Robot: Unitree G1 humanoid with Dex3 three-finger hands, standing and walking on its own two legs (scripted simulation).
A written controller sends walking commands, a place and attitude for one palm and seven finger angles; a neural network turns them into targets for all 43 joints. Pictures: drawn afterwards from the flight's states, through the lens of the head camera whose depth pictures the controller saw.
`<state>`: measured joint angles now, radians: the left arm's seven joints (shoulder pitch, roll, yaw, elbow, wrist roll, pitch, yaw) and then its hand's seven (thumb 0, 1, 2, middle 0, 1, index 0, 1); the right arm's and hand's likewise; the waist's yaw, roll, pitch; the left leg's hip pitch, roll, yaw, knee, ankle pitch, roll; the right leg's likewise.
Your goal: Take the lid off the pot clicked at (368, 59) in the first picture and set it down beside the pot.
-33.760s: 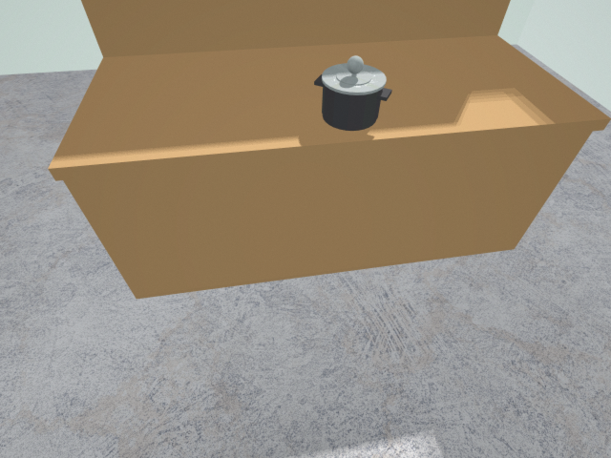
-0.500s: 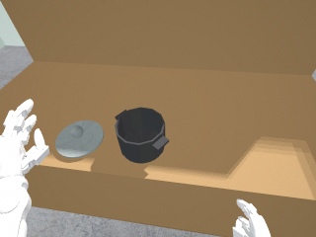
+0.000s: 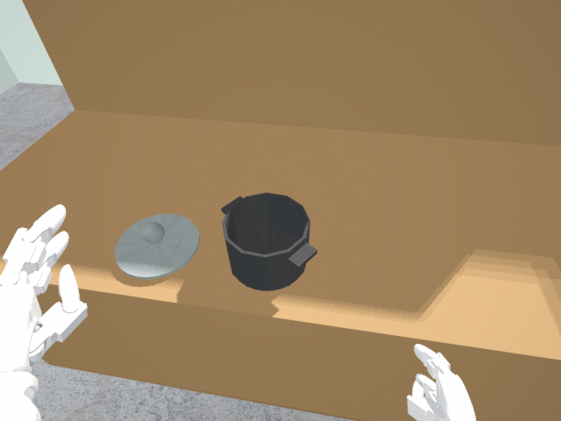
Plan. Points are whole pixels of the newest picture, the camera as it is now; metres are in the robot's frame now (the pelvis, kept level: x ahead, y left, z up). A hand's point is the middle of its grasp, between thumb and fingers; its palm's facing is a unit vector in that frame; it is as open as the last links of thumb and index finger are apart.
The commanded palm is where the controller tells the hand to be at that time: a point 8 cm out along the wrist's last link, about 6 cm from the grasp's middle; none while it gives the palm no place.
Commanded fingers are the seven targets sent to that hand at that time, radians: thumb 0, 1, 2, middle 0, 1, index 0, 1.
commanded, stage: draw the hand back to the body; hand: left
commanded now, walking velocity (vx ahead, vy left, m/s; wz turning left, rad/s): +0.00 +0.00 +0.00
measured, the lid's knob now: (153, 232) +0.48 +0.33 -0.06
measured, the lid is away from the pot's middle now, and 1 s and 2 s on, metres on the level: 0.25 0.25 0.25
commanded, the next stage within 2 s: step back with the hand held close in 0.14 s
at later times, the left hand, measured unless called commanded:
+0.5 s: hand (76, 300) +0.20 +0.25 +0.15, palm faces +0.26 -0.86 -0.44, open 7.4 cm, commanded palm +0.12 +0.30 +0.18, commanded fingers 0.00 0.90 0.90 -0.20 -0.30 -0.20 -0.30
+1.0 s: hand (41, 370) +0.12 +0.25 +0.14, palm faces +0.32 -0.86 -0.39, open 7.4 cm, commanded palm +0.06 +0.30 +0.18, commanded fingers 0.00 0.90 0.90 -0.20 -0.30 -0.20 -0.30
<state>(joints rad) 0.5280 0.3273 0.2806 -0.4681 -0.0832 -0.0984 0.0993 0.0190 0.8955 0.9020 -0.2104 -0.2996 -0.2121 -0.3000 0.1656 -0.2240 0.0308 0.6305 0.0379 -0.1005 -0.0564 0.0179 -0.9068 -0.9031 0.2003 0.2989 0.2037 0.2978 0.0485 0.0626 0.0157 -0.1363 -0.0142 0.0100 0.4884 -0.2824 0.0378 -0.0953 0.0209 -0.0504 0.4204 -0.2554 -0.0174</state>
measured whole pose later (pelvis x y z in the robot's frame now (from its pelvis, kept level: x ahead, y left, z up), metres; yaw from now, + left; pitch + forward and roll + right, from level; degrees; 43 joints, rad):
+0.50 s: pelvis -0.01 +0.02 +0.00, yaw -1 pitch +0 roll -1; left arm 0.57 0.38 0.37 -0.59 -0.06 -0.18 0.08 0.02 0.90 0.90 -0.21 -0.30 -0.21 -0.30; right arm 0.14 -0.22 0.02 0.56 0.02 -0.06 -0.03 0.02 -0.91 -0.90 0.20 0.30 0.21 0.30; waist 0.01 -0.02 0.10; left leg -0.24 -0.03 0.05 0.50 -0.26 0.07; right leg -0.21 0.00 -0.02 0.44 -0.22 0.02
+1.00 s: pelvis -0.06 +0.02 -0.02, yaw +1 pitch -1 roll -2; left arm 0.63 0.38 0.35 -0.64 -0.06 -0.19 0.12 0.02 0.89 0.90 -0.21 -0.30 -0.22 -0.30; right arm 0.21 -0.19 0.00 0.56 0.03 -0.05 -0.05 0.02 -0.91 -0.90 0.20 0.30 0.21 0.30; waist -0.02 -0.03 0.06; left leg -0.37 -0.01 -0.01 0.72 -0.40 0.04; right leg -0.33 -0.02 -0.10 0.57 -0.23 0.00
